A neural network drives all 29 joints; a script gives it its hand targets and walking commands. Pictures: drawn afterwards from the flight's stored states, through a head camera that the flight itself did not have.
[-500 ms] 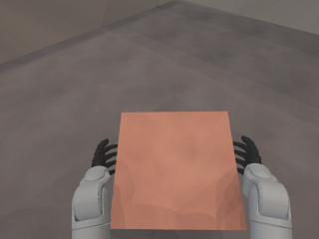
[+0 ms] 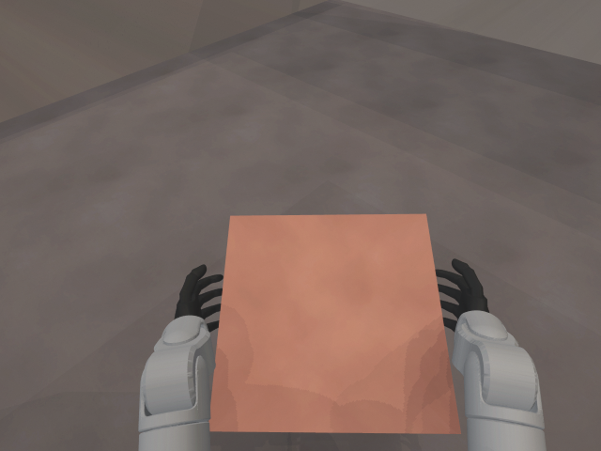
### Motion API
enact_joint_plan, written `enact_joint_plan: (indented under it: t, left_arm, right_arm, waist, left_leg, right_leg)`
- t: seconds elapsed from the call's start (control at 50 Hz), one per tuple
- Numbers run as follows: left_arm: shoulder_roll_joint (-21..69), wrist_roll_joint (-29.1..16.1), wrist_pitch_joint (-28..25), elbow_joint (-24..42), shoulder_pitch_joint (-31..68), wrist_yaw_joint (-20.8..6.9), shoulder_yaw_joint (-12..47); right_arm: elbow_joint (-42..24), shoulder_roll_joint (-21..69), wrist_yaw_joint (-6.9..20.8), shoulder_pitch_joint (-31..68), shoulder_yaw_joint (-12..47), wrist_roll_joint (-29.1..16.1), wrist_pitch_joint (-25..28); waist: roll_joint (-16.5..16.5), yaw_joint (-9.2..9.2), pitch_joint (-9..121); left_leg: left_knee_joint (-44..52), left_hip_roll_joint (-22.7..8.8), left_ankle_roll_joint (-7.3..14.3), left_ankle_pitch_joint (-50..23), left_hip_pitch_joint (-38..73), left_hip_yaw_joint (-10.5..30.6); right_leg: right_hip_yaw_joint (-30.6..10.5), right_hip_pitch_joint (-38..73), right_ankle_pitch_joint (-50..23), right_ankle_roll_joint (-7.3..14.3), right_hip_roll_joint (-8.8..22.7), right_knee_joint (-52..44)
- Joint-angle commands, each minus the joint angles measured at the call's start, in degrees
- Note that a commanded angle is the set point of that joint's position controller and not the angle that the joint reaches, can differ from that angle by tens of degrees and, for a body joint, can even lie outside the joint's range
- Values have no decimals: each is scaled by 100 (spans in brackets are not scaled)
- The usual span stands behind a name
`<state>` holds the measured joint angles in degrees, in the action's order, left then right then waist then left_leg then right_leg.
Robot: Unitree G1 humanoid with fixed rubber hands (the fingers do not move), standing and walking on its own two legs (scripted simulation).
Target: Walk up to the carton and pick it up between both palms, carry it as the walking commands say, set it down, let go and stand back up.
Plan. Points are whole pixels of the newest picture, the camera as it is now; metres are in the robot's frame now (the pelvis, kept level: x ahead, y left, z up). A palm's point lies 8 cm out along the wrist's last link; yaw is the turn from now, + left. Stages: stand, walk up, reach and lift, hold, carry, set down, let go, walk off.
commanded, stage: carry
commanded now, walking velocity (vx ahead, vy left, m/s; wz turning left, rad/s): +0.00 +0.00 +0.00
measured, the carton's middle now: (327, 325) +0.30 +0.00 -0.03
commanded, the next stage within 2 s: none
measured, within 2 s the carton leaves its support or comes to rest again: neither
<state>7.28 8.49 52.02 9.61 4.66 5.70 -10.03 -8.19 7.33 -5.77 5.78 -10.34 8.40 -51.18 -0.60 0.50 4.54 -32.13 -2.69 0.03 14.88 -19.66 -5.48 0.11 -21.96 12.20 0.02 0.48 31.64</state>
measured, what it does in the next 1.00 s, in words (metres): walks ahead: right foot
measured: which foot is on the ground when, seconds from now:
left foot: down 0.00-0.76, up 0.78-1.00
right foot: down 0.00-0.62, up 0.64-0.72, down 0.74-1.00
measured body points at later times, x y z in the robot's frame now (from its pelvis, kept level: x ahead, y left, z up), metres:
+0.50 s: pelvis +0.05 -0.01 +0.00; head +0.03 -0.01 +0.45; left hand +0.30 +0.17 +0.09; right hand +0.30 -0.19 +0.09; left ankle +0.02 +0.12 -0.73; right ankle +0.04 -0.12 -0.73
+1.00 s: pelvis +0.30 +0.01 +0.00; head +0.34 +0.01 +0.45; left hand +0.55 +0.19 +0.08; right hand +0.56 -0.16 +0.08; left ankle +0.36 +0.12 -0.71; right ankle +0.13 -0.09 -0.73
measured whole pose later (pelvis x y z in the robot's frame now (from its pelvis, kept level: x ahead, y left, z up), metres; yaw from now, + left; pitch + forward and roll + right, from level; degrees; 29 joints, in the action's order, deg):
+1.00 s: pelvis +0.30 +0.01 +0.00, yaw -1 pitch +6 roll +2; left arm 7.5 4.2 68.9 36.6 -1.2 9.4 -6.0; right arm -35.3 7.3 -8.1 0.1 -6.6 5.4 -68.1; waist -2.3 -2.2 1.9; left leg -41.9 -1.8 -0.6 15.9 -32.0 -8.4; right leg 6.6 -0.3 24.4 -0.6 3.7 19.7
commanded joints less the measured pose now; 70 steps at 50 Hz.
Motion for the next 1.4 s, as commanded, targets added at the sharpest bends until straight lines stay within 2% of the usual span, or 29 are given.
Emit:
enact_joint_plan:
  t: [0.0,0.18,0.2,0.22,0.24,0.26,0.34,0.4,0.5,0.56,0.6,0.62,0.66,0.72,0.74,0.76,0.78,0.82,0.84,0.92,1.0,1.02,1.04,1.06,1.08,1.12,1.14,1.22,1.38]
  left_arm:
    - [3904,-1577,-175,501,2439,-1236,3323]
    - [3912,-1542,-274,379,2451,-1277,3322]
    - [3873,-1561,-295,466,2515,-1264,3294]
    - [4576,-2161,-136,1953,2714,-1203,4059]
    - [4934,-2397,191,2590,2649,-1146,4492]
    - [4476,-1964,433,1643,2228,-1159,4182]
    - [4317,-2164,992,2214,2208,-1155,4409]
    - [4268,-2239,1317,2238,2104,-1116,4379]
    - [4321,-2363,1657,2450,1982,-984,4383]
    - [4343,-2372,1777,2582,2126,-942,4435]
    - [4385,-2419,1835,2689,2197,-975,4470]
    - [4361,-2417,1851,2677,2238,-999,4458]
    - [4452,-2549,1862,2727,2314,-1052,4511]
    - [4583,-2547,1824,2573,1941,-1070,4463]
    - [4588,-2520,1799,2534,1685,-1037,4427]
    - [4553,-2459,1755,2602,1638,-982,4413]
    - [4652,-2503,1724,2702,1635,-938,4475]
    - [4750,-2597,1718,2995,1835,-926,4555]
    - [4818,-2655,1705,3122,1954,-946,4647]
    - [4830,-2809,1656,3206,2130,-1069,4798]
    - [4601,-2789,1637,3212,1895,-1135,4785]
    - [4485,-2742,1632,3236,1957,-1130,4756]
    - [4365,-2692,1643,3286,2062,-1128,4718]
    - [4384,-2682,1691,3274,1851,-1146,4718]
    - [4357,-2636,1713,3070,1689,-1157,4634]
    - [4705,-2646,1643,2913,1972,-1247,4696]
    - [4879,-2626,1590,2831,1979,-1261,4680]
    - [5030,-2409,1413,2792,1904,-1204,4658]
    - [4672,-2302,1621,3009,1689,-988,4689]
  right_arm:
    - [-461,3978,1304,2329,3342,-1601,107]
    - [-338,3986,1342,2348,3344,-1558,204]
    - [-409,3966,1331,2425,3321,-1592,219]
    - [-1880,4668,1276,2672,4102,-2212,65]
    - [-2509,5031,1208,2609,4582,-2477,-245]
    - [-1509,4577,1216,2126,4296,-2061,-467]
    - [-2085,4448,1176,2097,4507,-2211,-959]
    - [-2302,4388,1110,2164,4525,-2271,-1291]
    - [-2577,4481,1065,2134,4589,-2443,-1736]
    - [-2404,4558,1040,1965,4520,-2473,-1849]
    - [-2319,4559,1010,1804,4467,-2426,-1854]
    - [-2333,4540,998,1815,4451,-2416,-1864]
    - [-2558,4643,989,1914,4475,-2419,-1867]
    - [-2722,4618,972,1988,4537,-2466,-1865]
    - [-2881,4568,999,2203,4618,-2528,-1888]
    - [-3187,4539,1042,2418,4763,-2659,-1914]
    - [-3309,4582,1078,2374,4816,-2726,-1918]
    - [-3060,4758,1122,1977,4831,-2724,-1918]
    - [-2978,4873,1135,1805,4792,-2695,-1885]
    - [-3039,4933,1090,1684,4680,-2496,-1698]
    - [-3038,4837,1038,1431,4640,-2399,-1653]
    - [-2976,4803,1054,1419,4640,-2412,-1659]
    - [-2914,4726,1065,1462,4666,-2434,-1680]
    - [-2811,4559,1056,1542,4611,-2421,-1668]
    - [-2832,4668,1070,1554,4686,-2471,-1683]
    - [-2759,5045,1141,1757,4744,-2488,-1618]
    - [-2735,5189,1197,1794,4757,-2545,-1577]
    - [-2916,5219,1311,1854,4931,-2694,-1484]
    - [-3063,4566,1277,1572,4794,-2629,-1710]
  waist:
    - [53,-2,1382]
    - [57,2,1388]
    - [62,-11,1405]
    - [103,-20,1350]
    - [118,-11,1307]
    - [158,34,1241]
    - [417,63,840]
    - [76,22,678]
    - [-987,-5,836]
    - [-156,101,843]
    - [1316,151,989]
    - [1572,125,960]
    - [1000,131,524]
    - [697,-8,809]
    - [323,-213,1110]
    - [-972,-291,1288]
    - [-1916,-273,1356]
    - [-551,-204,1210]
    - [-354,-208,1106]
    - [-633,-196,718]
    - [-969,13,1342]
    - [-604,145,1674]
    - [172,306,1941]
    - [1752,96,2141]
    - [1243,86,2282]
    - [259,62,1648]
    - [144,37,1452]
    - [370,58,922]
    - [903,103,336]
  left_leg:
    - [559,-466,199,-250,540,508]
    - [561,-471,201,-239,515,515]
    - [617,-452,208,181,481,525]
    - [653,-430,250,759,461,570]
    - [724,-451,334,1442,457,661]
    - [787,-528,440,1971,470,839]
    - [1192,-831,512,2358,527,1198]
    - [890,-687,370,2109,237,965]
    - [-163,4,53,1117,-725,-17]
    - [861,-207,160,932,457,285]
    - [1271,-1155,584,66,2140,1787]
    - [1454,-1500,879,-651,2874,2322]
    - [1365,-1601,1020,-1525,3123,1994]
    - [418,-1133,477,-2279,1927,709]
    - [-501,-807,142,-2329,687,102]
    - [-2036,-243,-268,-1439,-897,-348]
    - [-3054,160,-334,1473,-2569,-94]
    - [-3381,-106,-168,1580,-2995,504]
    - [-3169,-204,-155,1398,-3083,398]
    - [-1535,-56,-141,495,-2244,-186]
    - [521,925,91,-1274,1092,-1229]
    - [683,730,166,-1247,2332,-1035]
    - [948,-249,400,-587,3472,261]
    - [1930,-1962,1263,-586,3813,3466]
    - [1843,-2015,1611,-506,3816,3395]
    - [1717,-1759,1438,-1057,2888,2369]
    - [1902,-1627,1290,-1068,2592,2038]
    - [2391,-1498,1008,-1109,2260,1148]
    - [2185,-1076,507,-3411,2614,-167]
  right_leg:
    - [-373,491,-816,245,475,-413]
    - [-383,477,-776,245,473,-422]
    - [-396,426,-231,251,451,-480]
    - [-357,293,518,264,387,-438]
    - [-381,137,1231,259,369,-479]
    - [-469,-98,1688,255,370,-473]
    - [-318,-423,1693,157,325,-381]
    - [-635,-19,1833,275,445,-772]
    - [-1840,1422,1590,822,1252,-1502]
    - [-1064,895,383,622,1009,-587]
    - [46,-713,241,23,256,901]
    - [348,-1636,920,-181,51,1272]
    - [727,-2088,1529,-242,124,758]
    - [918,122,944,-124,-148,-342]
    - [381,1817,621,127,33,-825]
    - [-1419,3180,-653,579,1060,-1209]
    - [-2762,4279,-2560,1105,2024,-1379]
    - [-2224,4290,-3651,1218,2125,-1073]
    - [-1792,4299,-3602,1024,2022,-1087]
    - [-396,3585,-3814,837,1576,-1375]
    - [1108,2064,-5060,261,936,110]
    - [1266,1153,-3827,103,724,998]
    - [1280,-238,-1769,-69,400,2293]
    - [904,-1494,1450,-236,-513,3765]
    - [-17,-1590,1373,-107,-49,4188]
    - [-222,-1668,861,-95,463,3792]
    - [-154,-1585,671,-158,558,3421]
    - [290,-1389,548,-261,503,2058]
    - [1236,-1313,-296,28,92,592]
